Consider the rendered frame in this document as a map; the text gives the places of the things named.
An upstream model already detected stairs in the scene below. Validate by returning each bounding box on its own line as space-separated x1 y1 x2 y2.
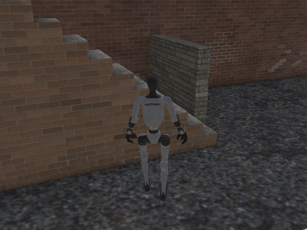
0 0 217 192

